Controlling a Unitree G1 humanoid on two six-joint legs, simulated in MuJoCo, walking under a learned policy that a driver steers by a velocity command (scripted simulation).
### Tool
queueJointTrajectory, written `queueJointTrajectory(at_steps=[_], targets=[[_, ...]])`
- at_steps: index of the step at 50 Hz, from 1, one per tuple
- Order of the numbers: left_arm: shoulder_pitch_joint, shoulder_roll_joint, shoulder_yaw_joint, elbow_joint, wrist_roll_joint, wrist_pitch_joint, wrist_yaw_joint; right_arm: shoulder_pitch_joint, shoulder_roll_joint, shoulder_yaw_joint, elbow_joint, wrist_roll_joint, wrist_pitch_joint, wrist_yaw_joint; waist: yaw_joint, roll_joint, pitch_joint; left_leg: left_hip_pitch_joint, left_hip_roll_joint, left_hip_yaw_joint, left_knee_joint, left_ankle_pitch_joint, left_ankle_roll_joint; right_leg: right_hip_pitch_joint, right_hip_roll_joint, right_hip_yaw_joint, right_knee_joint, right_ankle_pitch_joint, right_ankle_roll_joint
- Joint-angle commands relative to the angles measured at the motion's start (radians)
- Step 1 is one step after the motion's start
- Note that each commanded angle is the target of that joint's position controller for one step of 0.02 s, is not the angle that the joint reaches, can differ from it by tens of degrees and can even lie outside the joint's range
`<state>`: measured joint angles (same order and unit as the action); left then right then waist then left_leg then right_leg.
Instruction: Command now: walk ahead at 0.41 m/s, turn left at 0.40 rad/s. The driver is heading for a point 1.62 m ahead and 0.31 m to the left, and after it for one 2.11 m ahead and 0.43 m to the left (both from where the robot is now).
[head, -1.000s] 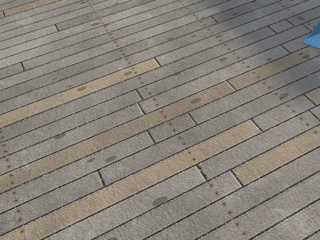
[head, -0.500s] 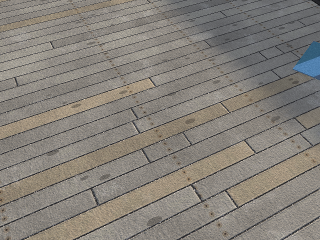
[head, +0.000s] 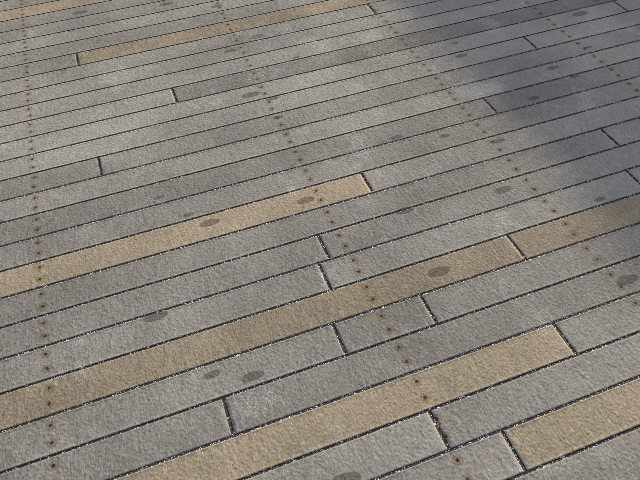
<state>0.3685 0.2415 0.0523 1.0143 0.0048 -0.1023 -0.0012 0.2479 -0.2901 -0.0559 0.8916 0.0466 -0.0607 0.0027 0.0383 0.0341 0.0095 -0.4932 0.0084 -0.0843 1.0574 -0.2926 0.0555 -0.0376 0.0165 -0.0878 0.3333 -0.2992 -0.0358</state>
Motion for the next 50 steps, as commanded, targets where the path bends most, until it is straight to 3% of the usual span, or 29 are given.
queueJointTrajectory(at_steps=[1,5,9,12,13,14,15,16,17,18,19,20,21,23,26,29,32,37,39,40,41,42,43,44,45,47,48,49,50], targets=[[0.021,0.102,0.01,-0.038,0.01,-0.004,0.007,-0.108,-0.019,-0.003,-0.098,-0.009,-0.009,0.026,0.021,-0.126,0.072,-0.312,0.07,-0.006,-0.024,0.122,-0.019,0.152,-0.258,0.151,-0.165,0.383,-0.089],[0.008,0.149,0.012,-0.052,0.008,0.002,0.025,-0.26,0.017,0.02,-0.189,-0.017,-0.003,0.039,0.044,-0.098,0.129,-0.222,0.069,0.093,-0.275,0.267,-0.047,0.018,-0.23,0.016,-0.226,0.389,-0.09],[0.055,0.175,0.018,-0.043,-0.011,0.011,0.027,-0.332,0.002,0.021,-0.25,-0.017,0.0,0.062,0.038,-0.097,0.141,-0.149,0.041,0.16,-0.408,0.267,0.003,0.071,-0.268,-0.058,-0.186,0.561,-0.084],[0.023,0.216,0.032,-0.068,-0.011,0.031,0.036,-0.231,-0.062,-0.012,-0.252,-0.017,0.007,0.073,-0.061,-0.153,0.028,0.022,-0.047,0.219,-0.406,0.174,0.074,0.15,-0.29,-0.11,0.046,1.092,-0.056],[0.009,0.229,0.037,-0.079,-0.008,0.041,0.04,-0.111,-0.105,-0.037,-0.225,-0.014,0.012,0.072,-0.128,-0.162,-0.048,0.173,-0.078,0.222,-0.41,0.156,0.103,0.124,-0.289,-0.113,0.207,1.167,-0.047],[-0.012,0.229,0.036,-0.095,-0.01,0.044,0.043,0.052,-0.159,-0.07,-0.184,-0.013,0.021,0.058,-0.216,-0.132,-0.127,0.424,-0.092,0.182,-0.462,0.185,0.143,-0.007,-0.258,-0.12,0.428,1.073,-0.02],[0.016,0.172,0.018,-0.122,0.013,0.032,0.037,0.167,-0.227,-0.092,-0.155,-0.012,0.039,0.029,-0.221,0.045,-0.208,0.702,0.079,-0.099,-0.495,0.103,0.196,-0.273,-0.174,-0.114,0.769,0.44,0.015],[0.092,0.053,-0.018,-0.179,0.001,-0.005,0.017,0.108,-0.282,-0.089,-0.193,-0.027,0.025,0.029,-0.105,0.219,-0.349,0.917,0.333,-0.759,-0.696,-0.151,0.408,-0.623,0.041,0.061,1.099,-0.282,0.05],[-0.054,0.17,0.011,-0.205,-0.034,-0.045,0.002,0.11,-0.191,-0.068,-0.189,-0.034,0.013,0.03,-0.176,0.085,-0.306,0.865,0.316,-0.754,-0.806,-0.212,0.357,-0.726,-0.008,0.223,1.153,-0.233,0.023],[-0.115,0.186,0.016,-0.244,-0.059,-0.06,-0.001,0.062,-0.152,-0.057,-0.186,-0.036,-0.002,0.029,-0.142,0.053,-0.154,0.725,0.284,-0.594,-0.82,-0.157,0.305,-0.769,-0.053,0.203,1.091,-0.129,-0.002],[-0.113,0.173,0.014,-0.237,-0.044,-0.064,0.008,-0.009,-0.131,-0.05,-0.198,-0.031,-0.015,0.034,-0.083,-0.062,-0.072,0.557,0.233,-0.47,-0.828,-0.016,0.27,-0.712,-0.1,0.198,0.997,-0.055,-0.003],[-0.095,0.172,0.024,-0.225,-0.021,-0.055,0.018,-0.069,-0.108,-0.043,-0.214,-0.037,-0.021,0.035,-0.041,-0.084,-0.041,0.441,0.185,-0.373,-0.838,0.087,0.242,-0.642,-0.13,0.196,0.918,-0.01,0.005],[-0.065,0.175,0.028,-0.227,-0.012,-0.039,0.017,-0.095,-0.108,-0.04,-0.227,-0.05,-0.025,0.034,-0.008,-0.04,-0.038,0.355,0.168,-0.34,-0.852,0.162,0.245,-0.575,-0.149,0.207,0.89,0.011,0.016],[-0.062,0.158,0.029,-0.246,0.006,-0.014,0.017,-0.087,-0.105,-0.04,-0.223,-0.039,-0.029,0.029,0.008,-0.027,-0.03,0.264,0.144,-0.276,-0.87,0.256,0.254,-0.54,-0.159,0.187,0.81,0.027,0.054],[-0.19,0.136,0.024,-0.305,0.02,0.002,0.027,-0.026,-0.137,-0.048,-0.21,-0.035,-0.028,0.007,-0.027,-0.012,0.016,0.192,0.098,-0.208,-0.884,0.272,0.237,-0.586,-0.14,0.158,0.626,0.177,0.098],[-0.291,0.106,0.011,-0.339,0.014,-0.009,0.02,0.034,-0.138,-0.047,-0.193,-0.028,-0.018,-0.007,-0.077,0.014,0.01,0.208,0.055,-0.155,-0.857,0.24,0.181,-0.549,-0.098,0.147,0.372,0.382,0.102],[-0.379,0.095,0.002,-0.365,0.001,-0.025,-0.001,0.103,-0.132,-0.042,-0.161,-0.023,-0.015,-0.011,-0.126,0.034,0.008,0.247,0.075,-0.166,-0.842,0.199,0.161,-0.488,-0.07,0.131,0.243,0.489,0.089],[-0.432,0.141,0.01,-0.408,-0.006,-0.042,-0.027,0.169,-0.139,-0.041,-0.128,-0.031,0.004,-0.017,-0.13,0.063,0.017,0.477,0.172,-0.27,-0.715,0.339,0.155,-0.544,-0.047,0.134,0.146,0.292,0.028],[-0.319,0.169,0.025,-0.386,-0.006,-0.046,-0.023,0.143,-0.146,-0.041,-0.13,-0.03,0.013,-0.018,-0.061,0.088,-0.029,0.502,0.156,-0.257,-0.615,0.587,0.129,-0.388,-0.013,0.098,0.093,0.232,-0.021],[-0.188,0.204,0.041,-0.358,0.002,-0.05,-0.017,0.124,-0.124,-0.029,-0.139,-0.037,0.012,-0.015,0.005,0.069,-0.141,0.449,0.104,-0.213,-0.451,0.685,0.109,-0.165,-0.049,0.121,0.108,0.288,-0.071],[-0.013,0.273,0.059,-0.34,0.013,-0.049,-0.012,0.145,-0.082,-0.011,-0.162,-0.054,0.005,-0.013,0.059,-0.042,-0.305,0.237,0.021,-0.15,-0.158,0.474,0.066,0.169,-0.231,0.327,0.168,0.337,-0.167],[0.08,0.292,0.072,-0.286,0.0,-0.033,-0.023,0.274,-0.018,0.009,-0.148,-0.031,-0.008,-0.01,0.025,-0.333,-0.405,-0.111,-0.124,-0.069,0.142,-0.218,-0.008,0.454,-0.409,0.748,0.064,0.107,-0.298],[0.082,0.195,0.047,-0.287,-0.024,-0.027,-0.025,0.214,-0.111,-0.006,-0.145,-0.016,-0.015,-0.01,0.056,-0.221,-0.309,-0.246,-0.07,-0.128,0.24,-0.271,-0.006,0.415,-0.403,0.807,-0.004,-0.094,-0.259],[0.005,0.159,0.035,-0.297,-0.024,-0.019,-0.021,0.099,-0.143,-0.016,-0.171,-0.009,-0.018,-0.008,0.057,-0.132,-0.15,-0.296,-0.024,-0.093,0.253,-0.18,-0.008,0.276,-0.369,0.666,-0.031,-0.075,-0.218],[-0.057,0.145,0.025,-0.307,-0.012,-0.011,-0.021,0.023,-0.129,-0.013,-0.187,-0.027,-0.02,-0.007,0.035,-0.041,-0.053,-0.272,0.02,-0.044,0.202,-0.101,-0.011,0.128,-0.313,0.545,-0.068,0.038,-0.188],[-0.093,0.122,0.015,-0.307,0.005,-0.014,-0.025,0.02,-0.103,-0.016,-0.191,-0.044,-0.022,-0.002,-0.013,-0.079,-0.004,-0.186,0.076,-0.023,0.106,-0.028,-0.023,-0.021,-0.25,0.424,-0.104,0.286,-0.179],[-0.105,0.124,0.015,-0.302,0.002,-0.014,-0.025,0.056,-0.08,-0.014,-0.189,-0.036,-0.018,0.0,-0.041,-0.128,-0.029,-0.162,0.082,-0.01,0.074,-0.011,-0.034,-0.033,-0.237,0.395,-0.125,0.276,-0.189],[-0.107,0.115,0.014,-0.299,-0.002,-0.017,-0.026,0.065,-0.064,-0.011,-0.178,-0.036,-0.012,-0.003,-0.044,-0.107,-0.034,-0.149,0.09,0.003,0.064,0.003,-0.036,-0.056,-0.214,0.361,-0.15,0.279,-0.187],[-0.104,0.146,0.021,-0.29,-0.008,-0.019,-0.023,0.05,-0.051,-0.005,-0.191,-0.036,-0.009,-0.002,-0.049,-0.14,-0.019,-0.161,0.097,0.012,0.013,0.014,-0.05,-0.086,-0.236,0.347,-0.167,0.324,-0.21]])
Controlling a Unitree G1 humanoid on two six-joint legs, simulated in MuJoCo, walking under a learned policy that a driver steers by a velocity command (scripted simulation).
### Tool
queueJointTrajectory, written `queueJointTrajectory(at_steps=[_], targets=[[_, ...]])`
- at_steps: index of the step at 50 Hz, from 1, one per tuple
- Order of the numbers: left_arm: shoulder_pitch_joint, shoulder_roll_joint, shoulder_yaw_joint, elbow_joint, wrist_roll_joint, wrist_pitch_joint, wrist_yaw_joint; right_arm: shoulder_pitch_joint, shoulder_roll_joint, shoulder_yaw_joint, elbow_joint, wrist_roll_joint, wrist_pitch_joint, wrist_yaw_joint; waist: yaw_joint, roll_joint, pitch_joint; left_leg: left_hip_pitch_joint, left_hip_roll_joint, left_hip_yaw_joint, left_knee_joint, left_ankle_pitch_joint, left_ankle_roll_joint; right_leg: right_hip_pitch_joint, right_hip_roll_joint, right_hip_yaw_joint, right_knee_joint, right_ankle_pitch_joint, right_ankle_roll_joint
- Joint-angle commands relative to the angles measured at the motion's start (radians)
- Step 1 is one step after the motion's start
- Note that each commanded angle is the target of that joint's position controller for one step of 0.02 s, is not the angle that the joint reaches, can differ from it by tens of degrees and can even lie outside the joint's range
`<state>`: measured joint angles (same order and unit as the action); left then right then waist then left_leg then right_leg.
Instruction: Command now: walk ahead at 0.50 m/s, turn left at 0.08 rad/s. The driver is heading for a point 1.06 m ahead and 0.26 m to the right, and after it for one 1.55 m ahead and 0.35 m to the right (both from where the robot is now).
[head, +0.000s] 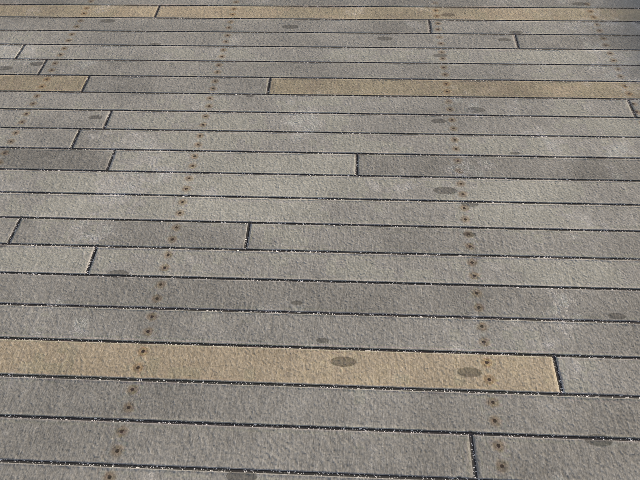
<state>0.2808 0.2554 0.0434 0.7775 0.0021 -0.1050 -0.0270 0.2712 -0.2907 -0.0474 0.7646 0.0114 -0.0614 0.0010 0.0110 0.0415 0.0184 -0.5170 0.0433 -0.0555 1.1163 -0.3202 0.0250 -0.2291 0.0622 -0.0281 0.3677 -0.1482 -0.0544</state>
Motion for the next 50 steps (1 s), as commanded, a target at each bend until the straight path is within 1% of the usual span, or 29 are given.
queueJointTrajectory(at_steps=[1,6,10,13,14,15,16,17,18,19,21,22,23,24,25,28,32,37,40,41,42,43,44,45,46,47,48,49,50], targets=[[-0.011,0.14,0.032,-0.047,-0.011,-0.017,0.005,-0.01,-0.044,-0.008,-0.077,-0.006,-0.006,-0.001,-0.014,-0.132,-0.008,-0.153,0.074,-0.009,-0.102,0.058,-0.034,0.094,-0.28,0.259,-0.219,0.208,-0.2],[0.054,0.175,0.041,-0.012,-0.019,0.002,0.018,-0.185,-0.017,0.005,-0.119,-0.007,-0.024,0.011,0.043,-0.102,0.01,-0.093,0.043,0.033,-0.441,0.34,-0.038,0.094,-0.228,0.131,-0.233,0.235,-0.15],[0.132,0.182,0.042,0.03,-0.03,0.019,0.022,-0.297,-0.034,0.0,-0.162,0.004,-0.035,0.027,0.069,-0.108,0.037,-0.064,0.013,0.025,-0.559,0.372,-0.02,0.162,-0.271,0.164,-0.196,0.21,-0.137],[0.126,0.208,0.052,0.038,-0.031,0.037,0.032,-0.274,-0.074,-0.015,-0.166,0.003,-0.048,0.036,0.025,-0.123,0.024,0.012,-0.007,0.015,-0.623,0.28,0.009,0.222,-0.303,0.211,-0.121,0.262,-0.11],[0.106,0.217,0.054,0.035,-0.031,0.041,0.034,-0.208,-0.095,-0.027,-0.15,0.001,-0.052,0.033,-0.021,-0.126,-0.012,0.122,-0.025,0.033,-0.654,0.265,0.025,0.21,-0.286,0.201,-0.047,0.36,-0.094],[0.102,0.198,0.046,0.031,-0.024,0.043,0.035,-0.079,-0.136,-0.049,-0.113,-0.003,-0.052,0.024,-0.084,-0.11,-0.1,0.324,-0.026,0.043,-0.664,0.272,0.051,0.159,-0.234,0.168,0.103,0.424,-0.067],[0.089,0.14,0.022,-0.001,-0.003,0.04,0.034,0.098,-0.205,-0.07,-0.088,-0.021,-0.05,0.012,-0.157,-0.03,-0.254,0.616,0.136,-0.109,-0.617,0.289,0.112,-0.019,-0.168,0.124,0.386,0.229,-0.027],[0.239,0.023,-0.01,-0.014,-0.014,0.025,0.033,0.157,-0.272,-0.085,-0.067,-0.026,-0.037,0.013,-0.099,0.238,-0.395,0.943,0.376,-0.524,-0.685,0.11,0.252,-0.398,-0.022,0.058,0.732,-0.354,0.037],[0.21,0.117,0.011,0.005,-0.037,0.017,0.033,0.166,-0.179,-0.063,-0.07,-0.018,-0.032,0.013,-0.131,0.185,-0.376,0.888,0.368,-0.633,-0.774,-0.053,0.242,-0.497,-0.056,0.166,0.872,-0.437,0.038],[0.119,0.174,0.031,-0.022,-0.053,0.017,0.032,0.108,-0.134,-0.047,-0.068,-0.01,-0.033,0.01,-0.126,0.124,-0.225,0.767,0.339,-0.487,-0.8,-0.066,0.201,-0.553,-0.097,0.16,0.908,-0.353,0.033],[0.043,0.157,0.036,-0.041,-0.03,0.027,0.037,-0.014,-0.081,-0.03,-0.067,-0.018,-0.038,0.014,-0.069,0.046,-0.081,0.523,0.267,-0.29,-0.87,0.075,0.173,-0.498,-0.163,0.133,0.844,-0.212,0.037],[0.053,0.143,0.04,-0.035,-0.026,0.037,0.035,-0.031,-0.061,-0.026,-0.063,-0.027,-0.048,0.018,-0.044,0.07,-0.05,0.434,0.235,-0.198,-0.887,0.226,0.153,-0.425,-0.187,0.148,0.814,-0.177,0.036],[0.086,0.115,0.037,-0.035,-0.033,0.051,0.032,-0.063,-0.067,-0.03,-0.055,-0.027,-0.052,0.017,-0.01,0.099,-0.057,0.407,0.233,-0.161,-0.922,0.209,0.168,-0.4,-0.193,0.138,0.803,-0.151,0.045],[0.079,0.107,0.039,-0.024,-0.034,0.065,0.035,-0.076,-0.046,-0.03,-0.047,-0.023,-0.059,0.018,-0.011,0.057,-0.036,0.374,0.2,-0.106,-0.953,0.225,0.155,-0.388,-0.196,0.134,0.805,-0.129,0.041],[0.074,0.094,0.038,-0.045,-0.035,0.075,0.035,-0.084,-0.081,-0.038,-0.039,-0.026,-0.066,0.015,0.009,0.08,-0.023,0.35,0.234,-0.084,-0.973,0.251,0.174,-0.405,-0.2,0.138,0.792,-0.096,0.052],[0.008,0.086,0.037,-0.073,-0.025,0.082,0.031,-0.063,-0.102,-0.049,-0.008,-0.027,-0.067,0.005,-0.001,0.02,0.012,0.374,0.228,0.014,-0.994,0.321,0.178,-0.469,-0.207,0.149,0.675,0.01,0.071],[-0.109,0.065,0.026,-0.11,-0.023,0.069,0.004,-0.038,-0.133,-0.056,0.013,-0.021,-0.053,-0.007,-0.046,-0.012,0.039,0.421,0.204,0.147,-0.994,0.376,0.151,-0.449,-0.191,0.086,0.447,0.181,0.058],[-0.258,0.063,0.019,-0.189,-0.025,0.069,-0.024,0.039,-0.17,-0.07,0.053,0.001,-0.02,-0.009,-0.098,-0.013,0.085,0.57,0.247,0.207,-0.95,0.428,0.131,-0.484,-0.17,0.013,0.299,0.124,0.017],[-0.235,0.097,0.036,-0.215,-0.023,0.074,-0.033,0.026,-0.205,-0.08,0.054,0.013,0.001,-0.014,-0.052,0.032,0.034,0.631,0.253,0.251,-0.802,0.806,0.098,-0.374,-0.1,-0.06,0.271,-0.016,-0.034],[-0.166,0.124,0.052,-0.205,-0.023,0.078,-0.032,0.017,-0.219,-0.084,0.05,0.018,0.008,-0.017,-0.006,0.049,-0.016,0.631,0.246,0.267,-0.686,0.965,0.086,-0.273,-0.058,-0.087,0.27,-0.061,-0.058],[-0.028,0.165,0.078,-0.172,-0.026,0.081,-0.025,-0.002,-0.22,-0.082,0.045,0.023,0.015,-0.02,0.077,0.038,-0.088,0.581,0.216,0.295,-0.499,1.016,0.061,-0.085,-0.009,-0.105,0.212,-0.027,-0.091],[0.148,0.235,0.115,-0.127,-0.026,0.09,-0.007,0.001,-0.194,-0.07,0.034,0.012,0.011,-0.025,0.159,-0.016,-0.179,0.377,0.178,0.301,-0.231,0.823,0.016,0.222,-0.03,-0.011,0.175,0.021,-0.137],[0.145,0.365,0.137,-0.122,-0.036,0.087,0.006,0.091,-0.042,-0.021,-0.026,-0.036,-0.012,-0.011,0.052,-0.306,-0.243,-0.115,-0.003,0.262,0.145,-0.116,-0.054,0.588,-0.306,0.523,0.129,-0.07,-0.314],[0.169,0.304,0.113,-0.163,-0.026,0.068,0.001,0.021,-0.084,-0.018,-0.04,-0.007,-0.055,0.003,0.1,-0.218,-0.41,-0.253,-0.076,0.0,0.302,-0.29,-0.05,0.671,-0.413,0.876,-0.048,-0.223,-0.399],[0.141,0.235,0.091,-0.151,-0.016,0.053,-0.005,-0.096,-0.15,-0.036,-0.072,0.035,-0.076,0.012,0.127,-0.144,-0.274,-0.342,-0.021,-0.035,0.295,-0.193,-0.023,0.596,-0.383,0.733,-0.08,-0.162,-0.33],[0.09,0.209,0.083,-0.151,-0.019,0.045,-0.004,-0.112,-0.135,-0.029,-0.081,0.031,-0.088,0.01,0.084,-0.092,-0.183,-0.319,0.021,-0.033,0.206,-0.105,-0.007,0.457,-0.342,0.608,-0.074,-0.081,-0.292],[0.017,0.171,0.07,-0.161,-0.019,0.045,-0.003,-0.115,-0.132,-0.032,-0.065,0.001,-0.087,0.001,0.039,-0.03,-0.11,-0.253,0.054,-0.027,0.116,-0.052,-0.009,0.311,-0.297,0.499,-0.086,0.026,-0.255],[-0.025,0.159,0.063,-0.179,-0.006,0.042,0.002,-0.087,-0.142,-0.038,-0.063,-0.011,-0.078,0.0,-0.002,-0.079,-0.095,-0.172,0.073,-0.038,0.066,-0.019,-0.02,0.204,-0.283,0.456,-0.1,0.138,-0.261],[-0.047,0.156,0.061,-0.19,-0.002,0.04,0.005,-0.066,-0.145,-0.042,-0.06,-0.015,-0.066,0.002,-0.022,-0.078,-0.085,-0.127,0.078,-0.039,0.032,-0.01,-0.034,0.148,-0.267,0.431,-0.117,0.19,-0.262]])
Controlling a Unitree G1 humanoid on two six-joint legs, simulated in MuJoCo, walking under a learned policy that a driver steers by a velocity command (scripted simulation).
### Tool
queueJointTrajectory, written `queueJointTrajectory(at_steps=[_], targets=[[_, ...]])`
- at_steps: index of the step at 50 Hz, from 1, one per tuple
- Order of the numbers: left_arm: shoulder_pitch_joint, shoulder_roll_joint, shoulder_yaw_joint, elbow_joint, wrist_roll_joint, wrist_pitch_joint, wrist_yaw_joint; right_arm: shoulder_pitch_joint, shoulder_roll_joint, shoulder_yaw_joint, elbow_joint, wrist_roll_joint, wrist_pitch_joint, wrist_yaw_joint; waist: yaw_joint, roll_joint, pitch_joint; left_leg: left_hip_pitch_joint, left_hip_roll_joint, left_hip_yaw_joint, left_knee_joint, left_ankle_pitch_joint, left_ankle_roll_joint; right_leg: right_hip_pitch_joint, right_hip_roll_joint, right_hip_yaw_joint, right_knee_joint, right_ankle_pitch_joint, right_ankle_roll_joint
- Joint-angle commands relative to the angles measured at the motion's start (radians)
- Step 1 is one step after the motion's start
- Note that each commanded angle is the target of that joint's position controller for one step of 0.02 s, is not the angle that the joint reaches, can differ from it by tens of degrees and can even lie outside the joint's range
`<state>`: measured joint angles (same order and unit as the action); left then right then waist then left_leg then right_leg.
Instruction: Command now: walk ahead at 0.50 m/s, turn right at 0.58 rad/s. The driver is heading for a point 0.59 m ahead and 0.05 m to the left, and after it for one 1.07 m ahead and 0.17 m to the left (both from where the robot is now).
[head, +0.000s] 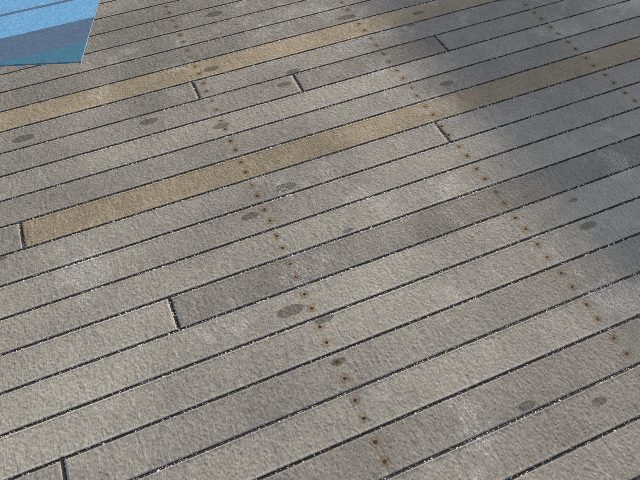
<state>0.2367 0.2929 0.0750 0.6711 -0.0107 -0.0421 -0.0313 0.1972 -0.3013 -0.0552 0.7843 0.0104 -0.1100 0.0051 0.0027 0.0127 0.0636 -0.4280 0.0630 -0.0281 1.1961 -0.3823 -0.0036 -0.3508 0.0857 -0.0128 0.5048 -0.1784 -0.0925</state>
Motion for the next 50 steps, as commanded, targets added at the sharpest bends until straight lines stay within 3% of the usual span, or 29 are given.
queueJointTrajectory(at_steps=[1,5,8,13,15,16,17,18,19,20,21,22,24,26,27,29,32,34,38,40,41,42,43,44,45,46,47,48,50], targets=[[-0.007,0.121,0.031,-0.081,0.006,-0.025,0.013,0.016,-0.124,-0.034,-0.078,-0.019,-0.007,-0.001,-0.024,-0.041,-0.125,-0.194,0.056,-0.056,-0.095,0.066,-0.02,0.226,-0.277,0.385,-0.268,0.248,-0.223],[0.04,0.163,0.043,-0.058,-0.005,-0.023,0.038,-0.101,-0.062,-0.011,-0.109,-0.028,0.012,-0.003,0.006,-0.047,-0.07,-0.167,0.018,-0.024,-0.364,0.268,-0.066,0.109,-0.21,0.271,-0.285,0.251,-0.182],[0.079,0.165,0.043,-0.038,-0.009,-0.017,0.045,-0.198,-0.046,-0.001,-0.129,-0.016,0.006,0.009,0.049,-0.085,-0.061,-0.095,-0.028,-0.017,-0.571,0.448,-0.067,0.088,-0.181,0.249,-0.274,0.133,-0.137],[0.147,0.144,0.036,0.011,-0.01,-0.014,0.045,-0.246,-0.087,-0.013,-0.149,-0.006,-0.014,0.029,0.071,-0.114,-0.049,-0.07,-0.032,-0.037,-0.686,0.431,-0.018,0.217,-0.253,0.335,-0.193,0.077,-0.111],[0.138,0.148,0.038,0.018,-0.006,-0.007,0.044,-0.202,-0.104,-0.022,-0.144,-0.006,-0.02,0.03,0.043,-0.141,-0.047,-0.022,-0.04,-0.017,-0.71,0.344,0.016,0.256,-0.27,0.36,-0.143,0.146,-0.094],[0.127,0.136,0.033,0.017,-0.005,-0.004,0.043,-0.134,-0.118,-0.033,-0.125,-0.01,-0.022,0.026,0.005,-0.141,-0.073,0.071,-0.058,0.008,-0.745,0.33,0.041,0.259,-0.241,0.347,-0.076,0.246,-0.076],[0.123,0.102,0.02,0.01,0.0,-0.004,0.041,-0.023,-0.151,-0.048,-0.104,-0.02,-0.027,0.021,-0.048,-0.115,-0.162,0.249,-0.009,-0.03,-0.733,0.349,0.084,0.223,-0.187,0.301,0.087,0.304,-0.046],[0.176,0.053,-0.001,-0.009,0.016,-0.008,0.045,0.126,-0.222,-0.065,-0.09,-0.032,-0.028,0.018,-0.078,0.042,-0.322,0.548,0.173,-0.261,-0.704,0.357,0.177,0.035,-0.094,0.22,0.393,0.084,0.004],[0.285,0.021,-0.012,-0.01,-0.017,-0.02,0.045,0.209,-0.256,-0.079,-0.037,-0.021,-0.014,0.031,-0.046,0.338,-0.385,0.759,0.321,-0.703,-0.86,0.058,0.312,-0.289,0.015,0.153,0.676,-0.395,0.065],[0.22,0.117,0.005,0.004,-0.029,-0.023,0.046,0.195,-0.162,-0.054,-0.044,0.007,-0.011,0.034,-0.078,0.193,-0.279,0.708,0.312,-0.734,-0.913,-0.166,0.283,-0.412,-0.039,0.216,0.779,-0.382,0.063],[0.107,0.147,0.013,-0.016,-0.027,-0.024,0.045,0.136,-0.118,-0.04,-0.053,0.005,-0.005,0.03,-0.087,0.104,-0.162,0.592,0.279,-0.584,-0.922,-0.137,0.242,-0.444,-0.079,0.188,0.785,-0.291,0.058],[0.04,0.133,0.009,-0.029,-0.009,-0.024,0.045,0.086,-0.098,-0.029,-0.062,-0.007,0.002,0.028,-0.069,0.033,-0.096,0.472,0.228,-0.466,-0.942,-0.019,0.218,-0.415,-0.118,0.147,0.742,-0.222,0.057],[0.035,0.104,0.009,-0.036,0.002,-0.028,0.037,0.043,-0.075,-0.018,-0.061,-0.022,0.002,0.023,-0.023,0.068,-0.064,0.348,0.175,-0.357,-0.983,0.147,0.218,-0.34,-0.176,0.129,0.642,-0.134,0.064],[0.057,0.069,0.003,-0.026,0.001,-0.024,0.035,0.053,-0.073,-0.016,-0.05,-0.016,-0.002,0.02,-0.009,0.078,-0.078,0.318,0.148,-0.28,-1.015,0.237,0.225,-0.304,-0.185,0.102,0.587,-0.111,0.074],[0.039,0.058,-0.002,-0.036,0.002,-0.023,0.035,0.062,-0.096,-0.022,-0.041,-0.01,-0.004,0.017,-0.01,0.091,-0.066,0.304,0.16,-0.259,-1.028,0.295,0.242,-0.316,-0.192,0.092,0.539,-0.099,0.085],[-0.027,0.04,-0.012,-0.058,0.008,-0.027,0.034,0.081,-0.124,-0.029,-0.024,-0.005,-0.001,0.011,-0.024,0.07,-0.053,0.313,0.157,-0.203,-1.044,0.384,0.245,-0.341,-0.2,0.076,0.415,-0.024,0.102],[-0.116,0.023,-0.02,-0.071,0.006,-0.034,0.027,0.113,-0.135,-0.029,-0.005,0.003,0.009,0.006,-0.057,0.056,-0.043,0.316,0.124,-0.119,-1.055,0.423,0.216,-0.304,-0.186,0.053,0.236,0.139,0.107],[-0.181,0.015,-0.022,-0.086,0.01,-0.043,0.02,0.148,-0.133,-0.026,0.017,0.007,0.022,0.001,-0.074,0.05,-0.021,0.294,0.097,-0.081,-1.018,0.566,0.195,-0.231,-0.146,0.031,0.119,0.215,0.112],[-0.224,0.04,-0.01,-0.102,0.013,-0.062,0.002,0.197,-0.144,-0.028,0.048,0.012,0.054,-0.012,-0.066,0.079,-0.052,0.362,0.111,-0.123,-0.888,0.681,0.157,-0.136,-0.087,0.048,0.001,0.242,0.09],[-0.131,0.081,0.01,-0.074,0.023,-0.066,0.007,0.145,-0.162,-0.036,0.03,0.017,0.062,-0.02,0.002,0.091,-0.099,0.361,0.094,-0.145,-0.773,0.713,0.117,0.007,-0.075,0.049,-0.075,0.27,0.058],[-0.053,0.12,0.024,-0.054,0.033,-0.067,0.017,0.133,-0.146,-0.032,0.016,0.014,0.059,-0.02,0.04,0.069,-0.156,0.307,0.043,-0.126,-0.66,0.688,0.081,0.166,-0.108,0.053,-0.107,0.417,0.029],[0.071,0.193,0.039,-0.045,0.056,-0.064,0.032,0.107,-0.088,-0.012,-0.031,-0.01,0.053,-0.021,0.086,-0.047,-0.301,0.13,-0.035,-0.087,-0.403,0.395,0.031,0.447,-0.295,0.199,-0.012,0.807,-0.035],[0.077,0.212,0.037,-0.052,0.056,-0.041,0.032,0.316,-0.002,0.017,-0.011,-0.005,0.052,-0.017,0.02,-0.3,-0.477,-0.133,-0.129,-0.041,-0.073,-0.34,-0.027,0.714,-0.579,0.461,0.043,1.024,-0.219],[0.073,0.145,0.025,-0.067,0.036,-0.019,0.031,0.324,-0.114,-0.01,0.014,0.01,0.063,-0.017,0.053,-0.216,-0.524,-0.149,-0.086,-0.115,0.027,-0.343,-0.038,0.647,-0.533,0.475,0.0,0.811,-0.208],[0.017,0.107,0.013,-0.069,0.024,-0.008,0.034,0.234,-0.144,-0.026,-0.007,0.026,0.077,-0.02,0.047,-0.173,-0.389,-0.224,-0.058,-0.083,0.068,-0.286,-0.05,0.55,-0.479,0.371,-0.04,0.652,-0.177],[-0.042,0.087,0.005,-0.059,0.017,0.0,0.038,0.191,-0.127,-0.027,-0.015,0.022,0.095,-0.03,0.023,-0.125,-0.298,-0.241,-0.026,-0.054,0.049,-0.223,-0.064,0.43,-0.435,0.313,-0.088,0.514,-0.152],[-0.096,0.068,-0.002,-0.055,0.021,0.006,0.039,0.165,-0.121,-0.032,-0.022,0.01,0.122,-0.04,0.003,-0.103,-0.215,-0.2,-0.005,-0.044,0.024,-0.177,-0.074,0.277,-0.403,0.257,-0.158,0.36,-0.14],[-0.143,0.092,0.005,-0.049,0.034,0.006,0.037,0.2,-0.097,-0.031,-0.026,0.012,0.145,-0.045,-0.04,-0.174,-0.176,-0.121,0.008,-0.032,0.006,-0.14,-0.088,0.147,-0.4,0.214,-0.203,0.304,-0.154],[-0.19,0.09,0.01,-0.039,0.041,0.001,0.038,0.213,-0.072,-0.031,-0.034,0.005,0.166,-0.049,-0.057,-0.187,-0.144,-0.046,0.005,0.001,-0.064,-0.077,-0.094,0.038,-0.367,0.12,-0.25,0.244,-0.152]])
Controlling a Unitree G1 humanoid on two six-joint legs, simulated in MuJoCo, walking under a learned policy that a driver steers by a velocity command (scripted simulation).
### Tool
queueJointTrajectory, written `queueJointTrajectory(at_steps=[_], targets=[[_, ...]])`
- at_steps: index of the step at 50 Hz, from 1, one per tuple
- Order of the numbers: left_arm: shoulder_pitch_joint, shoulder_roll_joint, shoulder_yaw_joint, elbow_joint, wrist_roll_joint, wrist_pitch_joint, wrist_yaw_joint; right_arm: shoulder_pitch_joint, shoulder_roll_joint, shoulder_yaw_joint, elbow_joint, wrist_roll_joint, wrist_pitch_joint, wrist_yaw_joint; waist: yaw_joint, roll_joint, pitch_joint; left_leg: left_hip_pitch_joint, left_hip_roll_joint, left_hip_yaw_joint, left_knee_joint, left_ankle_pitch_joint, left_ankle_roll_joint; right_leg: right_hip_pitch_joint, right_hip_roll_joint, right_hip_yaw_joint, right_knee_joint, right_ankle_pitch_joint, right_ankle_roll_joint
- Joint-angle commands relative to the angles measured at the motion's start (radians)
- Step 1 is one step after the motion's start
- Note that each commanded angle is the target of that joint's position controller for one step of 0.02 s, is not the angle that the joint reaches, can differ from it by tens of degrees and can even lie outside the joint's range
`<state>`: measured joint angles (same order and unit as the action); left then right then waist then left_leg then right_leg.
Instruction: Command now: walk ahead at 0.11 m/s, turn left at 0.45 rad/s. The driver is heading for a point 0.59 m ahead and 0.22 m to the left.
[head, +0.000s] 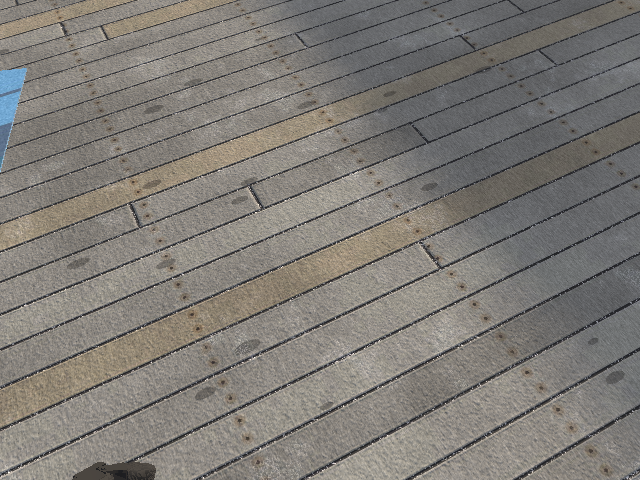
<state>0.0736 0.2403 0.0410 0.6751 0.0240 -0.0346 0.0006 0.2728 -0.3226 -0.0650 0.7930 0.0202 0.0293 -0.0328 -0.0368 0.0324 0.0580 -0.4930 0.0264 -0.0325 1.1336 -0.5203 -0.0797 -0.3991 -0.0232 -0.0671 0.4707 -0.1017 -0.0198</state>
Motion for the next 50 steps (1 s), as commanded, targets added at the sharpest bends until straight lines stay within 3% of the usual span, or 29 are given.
queueJointTrajectory(at_steps=[1,4,8,11,12,13,14,15,16,17,18,20,25,31,34,35,36,37,38,39,41,42,44,47,48,50], targets=[[-0.033,0.146,0.047,-0.036,0.006,-0.008,0.01,0.119,-0.05,-0.024,-0.052,-0.006,0.029,-0.011,-0.017,-0.19,-0.143,0.034,0.043,0.014,-0.047,0.09,-0.01,0.08,-0.255,0.145,-0.221,0.159,-0.221],[-0.042,0.172,0.056,-0.017,-0.005,-0.005,0.022,0.041,-0.042,-0.019,-0.094,-0.014,0.028,0.005,0.003,-0.154,-0.165,0.088,0.064,0.021,-0.201,0.197,0.019,0.098,-0.282,0.099,-0.226,0.156,-0.222],[-0.032,0.207,0.067,0.014,-0.022,0.014,0.023,-0.012,-0.071,-0.029,-0.134,-0.011,0.037,0.028,0.016,-0.157,-0.155,0.139,0.055,0.051,-0.33,0.202,0.057,0.147,-0.314,0.082,-0.21,0.065,-0.203],[-0.029,0.208,0.069,0.04,-0.045,0.03,0.021,0.02,-0.079,-0.041,-0.129,-0.016,0.037,0.039,-0.012,-0.129,-0.145,0.259,0.008,0.097,-0.547,0.29,0.113,0.143,-0.282,0.029,-0.103,-0.033,-0.124],[0.013,0.176,0.063,0.063,-0.045,0.036,0.02,0.047,-0.107,-0.054,-0.124,-0.023,0.035,0.033,-0.014,-0.064,-0.125,0.321,0.009,0.048,-0.647,0.369,0.15,0.091,-0.234,-0.017,0.003,-0.117,-0.058],[0.053,0.119,0.049,0.059,-0.012,0.041,0.014,0.059,-0.218,-0.079,-0.142,-0.024,0.031,0.013,0.024,0.223,-0.105,0.416,0.23,-0.267,-0.77,0.667,0.242,-0.097,-0.1,-0.136,0.301,-0.343,0.053],[-0.034,0.139,0.053,0.009,-0.003,0.04,0.026,0.032,-0.277,-0.084,-0.176,-0.049,0.016,0.016,-0.009,0.304,-0.08,0.357,0.363,-0.499,-0.836,0.671,0.417,-0.27,0.031,-0.02,0.519,-0.563,0.089],[-0.077,0.172,0.065,0.008,-0.011,0.042,0.031,0.023,-0.231,-0.073,-0.179,-0.059,-0.008,0.023,-0.027,0.182,-0.102,0.339,0.323,-0.445,-0.846,0.606,0.414,-0.279,0.015,0.087,0.637,-0.528,0.073],[-0.054,0.173,0.07,0.017,-0.024,0.045,0.035,-0.019,-0.209,-0.066,-0.181,-0.048,-0.024,0.023,0.006,0.142,-0.101,0.336,0.275,-0.37,-0.834,0.569,0.36,-0.284,0.002,0.115,0.658,-0.437,0.057],[-0.023,0.172,0.075,0.044,-0.019,0.048,0.043,-0.068,-0.177,-0.059,-0.191,-0.029,-0.029,0.019,0.029,0.088,-0.113,0.345,0.234,-0.324,-0.819,0.531,0.309,-0.281,-0.009,0.127,0.649,-0.369,0.056],[-0.013,0.18,0.079,0.051,-0.011,0.049,0.048,-0.099,-0.156,-0.05,-0.198,-0.016,-0.028,0.014,0.039,0.093,-0.117,0.341,0.218,-0.302,-0.811,0.565,0.29,-0.27,-0.008,0.129,0.649,-0.322,0.063],[0.003,0.166,0.079,0.057,-0.017,0.043,0.044,-0.097,-0.137,-0.04,-0.208,-0.02,-0.023,0.004,0.049,0.097,-0.154,0.343,0.188,-0.276,-0.798,0.644,0.291,-0.219,0.013,0.128,0.659,-0.269,0.076],[-0.038,0.133,0.062,0.046,-0.027,0.033,0.034,-0.067,-0.161,-0.052,-0.217,-0.013,-0.011,-0.011,0.018,0.103,-0.158,0.4,0.167,-0.32,-0.778,0.572,0.297,-0.179,0.034,0.147,0.402,-0.233,0.102],[-0.016,0.155,0.064,0.048,-0.037,0.017,0.011,-0.096,-0.172,-0.06,-0.237,-0.011,0.005,0.003,0.012,0.134,-0.146,0.334,0.15,-0.44,-0.762,0.549,0.306,-0.022,0.066,0.157,0.202,-0.271,0.089],[0.045,0.159,0.069,0.061,-0.038,0.004,-0.002,-0.136,-0.165,-0.059,-0.248,0.004,0.014,0.004,0.05,0.129,-0.158,0.33,0.112,-0.475,-0.713,0.579,0.27,0.095,0.071,0.145,-0.009,-0.173,0.062],[0.082,0.17,0.074,0.073,-0.034,0.002,-0.003,-0.146,-0.155,-0.056,-0.252,0.011,0.017,0.001,0.069,0.113,-0.162,0.284,0.078,-0.456,-0.684,0.523,0.233,0.187,0.047,0.141,-0.118,-0.057,0.044],[0.111,0.225,0.088,0.074,-0.02,0.005,0.002,-0.118,-0.117,-0.046,-0.254,0.006,0.017,-0.001,0.057,0.014,-0.184,0.173,0.017,-0.388,-0.575,0.333,0.18,0.312,-0.098,0.249,-0.151,0.0,-0.01],[0.076,0.311,0.101,0.07,-0.001,0.017,0.008,-0.079,-0.076,-0.036,-0.275,0.003,0.01,0.0,-0.004,-0.272,-0.141,-0.033,-0.159,-0.174,-0.398,-0.007,0.113,0.352,-0.286,0.482,-0.173,0.182,-0.152],[0.061,0.256,0.088,0.049,0.018,0.012,0.007,-0.077,-0.161,-0.06,-0.262,-0.019,-0.001,-0.002,0.028,-0.262,-0.133,-0.067,-0.13,-0.148,-0.151,-0.127,0.061,0.283,-0.392,0.583,-0.187,0.238,-0.278],[0.012,0.209,0.071,0.031,0.011,0.009,0.011,-0.055,-0.202,-0.078,-0.236,-0.014,-0.001,0.001,0.009,-0.184,-0.119,-0.055,-0.107,-0.162,-0.031,-0.07,0.046,0.251,-0.351,0.5,-0.174,0.226,-0.267],[-0.037,0.165,0.057,0.027,-0.024,0.012,0.017,-0.035,-0.157,-0.073,-0.201,-0.015,0.013,-0.002,0.0,-0.158,-0.083,-0.081,-0.106,-0.155,0.041,0.028,0.013,0.259,-0.238,0.359,-0.148,0.173,-0.192],[-0.025,0.163,0.051,0.032,-0.029,0.014,0.02,-0.04,-0.127,-0.063,-0.2,-0.013,0.018,-0.001,0.01,-0.158,-0.074,-0.085,-0.107,-0.151,0.048,0.052,0.0,0.264,-0.224,0.329,-0.142,0.213,-0.193],[0.015,0.168,0.049,0.047,-0.024,0.021,0.022,-0.077,-0.089,-0.047,-0.214,-0.006,0.015,0.001,0.033,-0.169,-0.08,-0.063,-0.101,-0.107,-0.043,0.077,-0.013,0.295,-0.197,0.276,-0.14,0.254,-0.2],[0.025,0.181,0.048,0.057,-0.021,0.03,0.021,-0.117,-0.046,-0.022,-0.228,-0.014,0.012,0.004,0.058,-0.206,-0.113,0.055,-0.046,-0.05,-0.29,0.072,-0.018,0.324,-0.191,0.239,-0.12,0.278,-0.196],[0.03,0.196,0.051,0.06,-0.023,0.033,0.018,-0.128,-0.038,-0.015,-0.232,-0.015,0.011,0.006,0.068,-0.222,-0.114,0.109,-0.035,-0.022,-0.367,0.069,-0.016,0.307,-0.195,0.235,-0.119,0.291,-0.197],[0.054,0.219,0.054,0.075,-0.03,0.039,0.012,-0.115,-0.06,-0.02,-0.219,-0.008,0.01,0.007,0.075,-0.227,-0.114,0.186,-0.041,0.016,-0.505,0.124,-0.008,0.297,-0.203,0.25,-0.104,0.306,-0.199]])
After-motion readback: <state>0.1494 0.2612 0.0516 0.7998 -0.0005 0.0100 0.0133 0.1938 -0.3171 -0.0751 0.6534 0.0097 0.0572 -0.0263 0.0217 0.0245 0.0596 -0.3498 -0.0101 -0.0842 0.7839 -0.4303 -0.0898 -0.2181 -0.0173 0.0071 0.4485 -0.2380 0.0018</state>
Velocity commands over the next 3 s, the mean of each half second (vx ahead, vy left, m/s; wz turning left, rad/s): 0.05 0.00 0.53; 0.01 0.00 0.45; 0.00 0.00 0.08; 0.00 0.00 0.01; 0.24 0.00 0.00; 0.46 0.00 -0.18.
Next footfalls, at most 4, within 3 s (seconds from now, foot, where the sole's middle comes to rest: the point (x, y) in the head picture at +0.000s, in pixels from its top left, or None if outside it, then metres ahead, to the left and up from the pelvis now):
0.24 left None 0.07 0.14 -0.77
0.72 right None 0.13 -0.08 -0.77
1.06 left None -0.01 0.15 -0.77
2.74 left None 0.34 0.33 -0.77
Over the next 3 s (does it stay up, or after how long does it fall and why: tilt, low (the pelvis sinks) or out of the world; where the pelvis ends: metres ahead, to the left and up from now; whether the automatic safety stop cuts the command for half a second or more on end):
stays up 0.35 0.24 0.01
